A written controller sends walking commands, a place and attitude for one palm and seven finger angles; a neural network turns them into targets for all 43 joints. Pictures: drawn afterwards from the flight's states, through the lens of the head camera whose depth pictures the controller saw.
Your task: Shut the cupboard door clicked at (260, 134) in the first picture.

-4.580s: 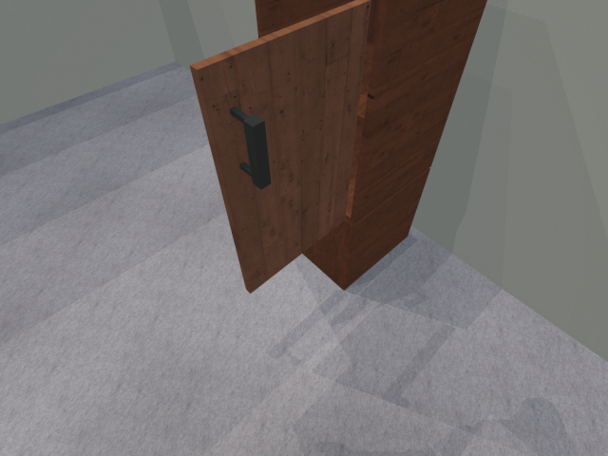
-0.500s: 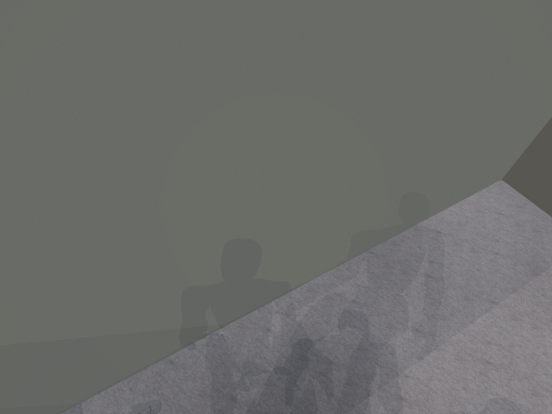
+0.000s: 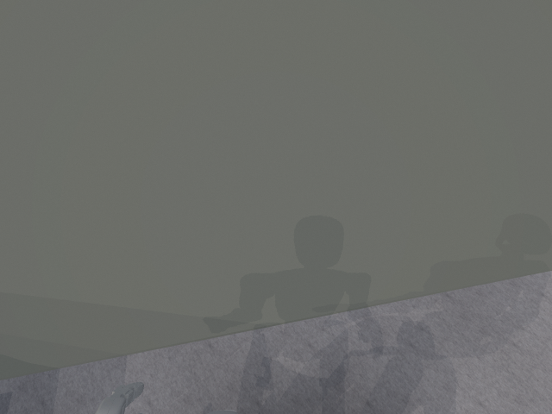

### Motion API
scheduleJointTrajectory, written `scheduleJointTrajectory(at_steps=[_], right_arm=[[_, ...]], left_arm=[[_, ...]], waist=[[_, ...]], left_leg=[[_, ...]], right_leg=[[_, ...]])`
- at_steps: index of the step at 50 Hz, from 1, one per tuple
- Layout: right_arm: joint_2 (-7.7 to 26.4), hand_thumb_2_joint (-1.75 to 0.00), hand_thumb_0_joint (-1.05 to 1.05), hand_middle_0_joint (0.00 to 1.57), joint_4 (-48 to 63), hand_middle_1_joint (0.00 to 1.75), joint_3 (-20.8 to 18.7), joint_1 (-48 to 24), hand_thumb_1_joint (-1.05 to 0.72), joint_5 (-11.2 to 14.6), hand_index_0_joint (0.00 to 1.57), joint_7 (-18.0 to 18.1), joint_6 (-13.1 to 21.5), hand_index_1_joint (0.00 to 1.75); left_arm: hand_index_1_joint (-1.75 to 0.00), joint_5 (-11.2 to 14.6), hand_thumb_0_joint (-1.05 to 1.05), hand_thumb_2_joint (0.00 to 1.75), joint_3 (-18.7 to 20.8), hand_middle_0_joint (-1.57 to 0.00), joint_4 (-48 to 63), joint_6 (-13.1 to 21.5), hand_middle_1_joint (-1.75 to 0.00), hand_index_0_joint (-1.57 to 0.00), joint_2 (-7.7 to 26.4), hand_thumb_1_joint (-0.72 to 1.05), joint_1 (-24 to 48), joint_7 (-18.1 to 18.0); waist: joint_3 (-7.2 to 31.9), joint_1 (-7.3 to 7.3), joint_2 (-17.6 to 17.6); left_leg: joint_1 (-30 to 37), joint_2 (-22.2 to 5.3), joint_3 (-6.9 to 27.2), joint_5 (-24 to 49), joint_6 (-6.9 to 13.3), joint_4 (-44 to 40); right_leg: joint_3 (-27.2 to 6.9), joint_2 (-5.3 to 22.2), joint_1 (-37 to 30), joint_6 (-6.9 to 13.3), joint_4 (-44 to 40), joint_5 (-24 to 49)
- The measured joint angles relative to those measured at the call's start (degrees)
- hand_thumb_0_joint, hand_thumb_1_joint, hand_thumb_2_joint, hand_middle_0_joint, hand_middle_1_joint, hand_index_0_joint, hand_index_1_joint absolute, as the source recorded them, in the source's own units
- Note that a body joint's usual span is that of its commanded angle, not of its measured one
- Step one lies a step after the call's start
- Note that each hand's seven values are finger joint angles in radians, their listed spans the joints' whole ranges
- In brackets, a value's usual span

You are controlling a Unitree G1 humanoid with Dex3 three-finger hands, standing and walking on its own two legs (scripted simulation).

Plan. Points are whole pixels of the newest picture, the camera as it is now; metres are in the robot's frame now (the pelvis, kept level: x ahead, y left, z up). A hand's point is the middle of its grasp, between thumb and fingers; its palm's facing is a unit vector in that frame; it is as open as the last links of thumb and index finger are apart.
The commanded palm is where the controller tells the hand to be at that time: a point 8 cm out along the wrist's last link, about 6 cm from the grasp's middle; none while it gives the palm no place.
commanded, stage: turn to face it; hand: left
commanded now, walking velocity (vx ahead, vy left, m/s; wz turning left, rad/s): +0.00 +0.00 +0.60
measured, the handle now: out of the picture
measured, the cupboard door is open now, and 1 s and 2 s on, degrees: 92 92 92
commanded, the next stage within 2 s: none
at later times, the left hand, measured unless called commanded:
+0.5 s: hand out of the picture +0.02 +0.20 -0.17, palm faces +0.36 -0.90 -0.26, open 7.4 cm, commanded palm none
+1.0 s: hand out of the picture +0.02 +0.15 -0.17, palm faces +0.60 -0.77 -0.20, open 7.3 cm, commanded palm none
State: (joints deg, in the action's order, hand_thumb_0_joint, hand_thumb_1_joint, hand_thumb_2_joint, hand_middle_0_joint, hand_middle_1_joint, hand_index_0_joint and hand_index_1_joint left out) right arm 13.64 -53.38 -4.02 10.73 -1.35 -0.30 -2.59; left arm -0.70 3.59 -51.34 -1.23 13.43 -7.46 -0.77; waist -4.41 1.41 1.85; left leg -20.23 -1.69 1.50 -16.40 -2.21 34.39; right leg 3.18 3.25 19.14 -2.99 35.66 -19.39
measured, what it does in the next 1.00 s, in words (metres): steps on the spot, turning left: left foot, then right foot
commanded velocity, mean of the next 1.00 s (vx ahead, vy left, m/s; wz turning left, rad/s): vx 0.00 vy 0.00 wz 0.60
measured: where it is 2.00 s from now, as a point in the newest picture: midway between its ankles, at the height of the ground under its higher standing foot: outside the picture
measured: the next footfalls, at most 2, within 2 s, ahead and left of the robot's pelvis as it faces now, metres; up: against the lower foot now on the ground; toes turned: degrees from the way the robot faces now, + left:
left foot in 0.36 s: +0.05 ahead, +0.11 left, +0.00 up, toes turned +22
right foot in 0.68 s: +0.17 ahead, -0.15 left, +0.00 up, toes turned +22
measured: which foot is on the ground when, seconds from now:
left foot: down 0.00-0.00, up 0.02-0.34, down 0.36-0.68, up 0.70-0.98, down 1.00-1.00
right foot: down 0.00-0.36, up 0.38-0.66, down 0.68-0.98, up 1.00-1.00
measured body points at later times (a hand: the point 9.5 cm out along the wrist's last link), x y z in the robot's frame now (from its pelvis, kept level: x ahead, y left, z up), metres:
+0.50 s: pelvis +0.03 -0.02 +0.00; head +0.08 +0.01 +0.45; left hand +0.00 +0.25 -0.15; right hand +0.24 -0.21 -0.13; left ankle +0.01 +0.09 -0.73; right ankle +0.04 -0.16 -0.65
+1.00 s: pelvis +0.06 -0.04 +0.00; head +0.10 +0.00 +0.44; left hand -0.02 +0.19 -0.15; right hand +0.29 -0.20 -0.14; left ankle +0.00 +0.05 -0.73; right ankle +0.13 -0.17 -0.72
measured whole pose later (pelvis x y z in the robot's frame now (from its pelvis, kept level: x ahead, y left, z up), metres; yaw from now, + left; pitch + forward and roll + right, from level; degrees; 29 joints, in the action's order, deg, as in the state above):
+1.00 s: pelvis +0.06 -0.04 +0.00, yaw +38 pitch +1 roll +0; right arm 13.9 -51.9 -4.1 9.4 -0.7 -2.2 -3.0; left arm -1.0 2.2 -50.5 -1.2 10.9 -11.4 -0.6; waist -5.6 1.6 -1.5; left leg -18.0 -1.7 -5.3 -16.3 -0.2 33.9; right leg 12.9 10.6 16.5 -3.5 39.1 -21.5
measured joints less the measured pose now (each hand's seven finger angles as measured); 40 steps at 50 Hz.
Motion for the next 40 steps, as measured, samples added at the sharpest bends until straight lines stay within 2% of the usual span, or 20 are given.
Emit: scheduleJointTrajectory(at_steps=[1,3,5,7,9,14,17,18,20,22,24,28,31,34,35,37,39,40], right_arm=[[0.3,-0.90,0.01,0.20,-0.1,0.30,-0.3,-0.3,-0.90,0.2,0.20,-0.2,-0.5,0.30],[1.3,-0.90,0.01,0.20,-0.3,0.30,-1.0,-1.1,-0.90,0.4,0.20,-0.4,-1.5,0.30],[1.9,-0.90,0.01,0.20,-0.4,0.30,-1.4,-2.3,-0.90,0.3,0.20,-0.7,-2.1,0.30],[2.0,-0.90,0.01,0.20,-0.1,0.30,-1.5,-3.5,-0.91,0.4,0.20,-0.9,-2.2,0.30],[1.7,-0.90,0.01,0.20,0.3,0.30,-1.2,-4.4,-0.91,0.6,0.20,-1.2,-2.1,0.30],[0.8,-0.90,0.01,0.19,1.3,0.30,-0.2,-6.7,-0.91,0.8,0.19,-1.6,-1.6,0.30],[0.3,-0.90,0.01,0.19,2.4,0.30,0.5,-7.7,-0.91,0.7,0.19,-1.7,-0.8,0.30],[0.5,-0.90,0.01,0.20,3.0,0.30,0.6,-7.6,-0.91,0.5,0.19,-1.8,-0.3,0.30],[0.0,-0.90,0.01,0.20,3.5,0.30,0.7,-7.8,-0.91,0.4,0.20,-1.5,0.7,0.30],[-0.5,-0.90,0.01,0.20,3.6,0.30,1.0,-6.9,-0.90,0.4,0.20,-1.0,1.1,0.30],[-0.8,-0.90,0.01,0.20,3.2,0.30,1.1,-5.7,-0.90,0.3,0.20,-0.4,1.0,0.30],[-0.8,-0.90,0.01,0.20,1.7,0.30,1.0,-3.7,-0.90,0.0,0.20,-0.2,0.3,0.30],[-0.7,-0.90,0.01,0.20,1.0,0.30,0.6,-2.4,-0.90,-0.2,0.20,-0.5,-0.4,0.30],[-0.6,-0.90,0.01,0.20,0.8,0.30,0.0,-0.8,-0.90,0.2,0.20,-0.6,-1.1,0.30],[-0.4,-0.90,0.01,0.20,0.8,0.30,-0.3,-0.7,-0.90,0.3,0.20,-0.7,-1.3,0.30],[0.7,-0.90,0.01,0.20,0.5,0.30,-1.1,-0.9,-0.90,0.4,0.20,-0.8,-2.0,0.30],[1.3,-0.90,0.01,0.20,0.1,0.30,-1.5,-1.1,-0.90,0.4,0.20,-1.0,-2.5,0.30],[1.4,-0.90,0.01,0.20,0.0,0.30,-1.6,-1.2,-0.90,0.4,0.20,-1.2,-2.6,0.30]], left_arm=[[-0.30,-0.3,0.01,0.90,-0.1,-0.20,0.3,0.6,-0.30,-0.20,-0.2,0.91,-0.2,-0.1],[-0.30,-0.6,0.00,0.90,-0.6,-0.20,0.6,1.0,-0.30,-0.20,-1.1,0.91,-0.7,-0.5],[-0.30,-0.6,0.00,0.90,-1.1,-0.20,0.6,1.1,-0.30,-0.20,-1.9,0.91,-1.7,-0.8],[-0.30,-0.6,0.00,0.90,-1.4,-0.20,0.3,1.1,-0.30,-0.20,-2.5,0.91,-2.8,-0.9],[-0.30,-0.7,0.00,0.90,-1.6,-0.20,-0.1,1.2,-0.30,-0.20,-2.9,0.91,-3.8,-0.9],[-0.30,-0.9,0.00,0.90,-1.8,-0.20,-1.0,1.4,-0.30,-0.21,-3.2,0.91,-5.8,-0.6],[-0.30,-0.6,0.00,0.90,-1.4,-0.20,-1.6,1.2,-0.30,-0.21,-2.5,0.91,-7.0,-0.3],[-0.30,-0.4,0.00,0.90,-1.2,-0.20,-1.7,1.0,-0.30,-0.21,-2.3,0.91,-7.7,-0.2],[-0.30,-0.1,0.00,0.90,-0.8,-0.20,-2.3,-0.6,-0.30,-0.21,-1.1,0.91,-7.0,-0.2],[-0.30,-0.2,0.01,0.90,-0.3,-0.20,-2.8,-1.9,-0.30,-0.21,-0.2,0.91,-5.7,-0.5],[-0.30,-0.2,0.01,0.90,0.2,-0.20,-2.6,-2.4,-0.30,-0.20,0.3,0.91,-4.5,-0.4],[-0.30,-0.2,0.01,0.90,0.5,-0.20,-0.8,-2.2,-0.30,-0.20,0.6,0.91,-2.4,0.1],[-0.30,-0.1,0.01,0.90,0.4,-0.20,0.4,-1.6,-0.30,-0.20,0.5,0.91,-1.3,0.2],[-0.30,-0.2,0.01,0.90,0.0,-0.20,1.8,-0.4,-0.30,-0.20,0.8,0.91,-1.5,0.3],[-0.30,-0.5,0.00,0.90,0.0,-0.20,2.1,0.2,-0.30,-0.20,0.7,0.91,-1.5,0.1],[-0.30,-0.7,0.00,0.90,-0.6,-0.20,1.9,0.5,-0.30,-0.20,-0.6,0.91,-1.1,-0.3],[-0.30,-0.8,0.00,0.90,-1.1,-0.20,1.9,0.2,-0.30,-0.20,-1.7,0.91,-1.6,-0.6],[-0.30,-0.8,0.00,0.90,-1.2,-0.20,1.8,0.1,-0.30,-0.20,-2.1,0.91,-2.0,-0.7]], waist=[[0.0,-0.23,0.1],[-0.5,-0.27,0.6],[-0.8,-0.33,0.7],[-1.1,-0.18,0.1],[-1.4,-0.20,-0.9],[-2.4,-1.44,-2.9],[-2.7,-1.99,-3.9],[-2.3,-2.02,-3.5],[-2.8,-2.01,-4.2],[-2.7,-2.16,-4.2],[-2.4,-2.17,-3.6],[-1.8,-1.98,-2.0],[-1.4,-1.20,-0.7],[-0.3,-0.62,-0.6],[-0.2,-0.79,-0.9],[-1.2,-0.22,0.4],[-1.5,0.18,0.6],[-1.5,0.41,0.3]], left_leg=[[-1.2,0.4,0.5,-4.4,-0.1,3.6],[-4.7,1.4,0.4,-11.4,-0.1,16.1],[-7.5,1.4,-1.0,-11.5,-0.6,26.7],[-8.4,0.9,-2.5,-10.2,-1.2,30.1],[-7.6,0.5,-4.0,-9.4,-1.6,27.2],[-2.7,0.3,-7.2,-8.5,-1.1,11.9],[1.5,1.0,-9.1,-2.7,0.2,1.3],[2.9,0.7,-9.0,1.9,1.9,-2.0],[1.7,1.3,-7.9,0.3,4.0,0.7],[1.8,1.3,-6.5,-1.3,4.1,1.2],[2.6,1.2,-4.8,-0.6,3.4,-0.5],[3.8,0.8,-1.8,1.4,2.6,-3.5],[3.5,0.5,0.5,1.6,1.6,-3.4],[1.5,1.3,2.4,0.1,0.3,-0.4],[-0.2,1.8,2.4,-3.9,0.1,3.2],[-4.2,2.4,2.1,-11.0,0.4,15.5],[-7.2,2.1,0.1,-11.4,0.1,26.2],[-7.8,1.7,-1.1,-10.8,-0.2,28.7]], right_leg=[[0.6,0.3,-0.2,1.7,-0.1,0.9],[2.4,1.3,-1.0,3.3,1.1,-0.5],[3.8,2.0,-2.8,3.6,-0.4,-0.8],[5.1,2.6,-4.5,3.5,-2.9,0.0],[6.5,3.4,-6.0,3.5,-4.9,0.6],[10.3,4.9,-7.8,3.1,-5.2,-0.6],[12.5,6.2,-7.2,2.3,-0.9,-3.4],[12.9,6.4,-5.6,1.8,2.9,-4.5],[8.3,6.0,-0.5,-0.2,15.9,-11.1],[3.9,4.2,4.0,-1.3,25.5,-12.4],[1.3,3.1,6.8,-1.9,28.9,-9.9],[-1.1,2.3,7.5,-2.0,22.1,-6.9],[-1.4,1.2,4.9,-1.6,12.5,-5.4],[-0.9,0.7,-0.6,-0.8,-0.9,-0.1],[-0.9,1.1,-0.5,0.1,-1.9,3.5],[0.9,1.7,-0.4,1.4,0.6,2.5],[2.3,2.4,-1.7,1.8,-0.2,1.5],[2.9,2.8,-2.5,1.8,-1.2,1.6]])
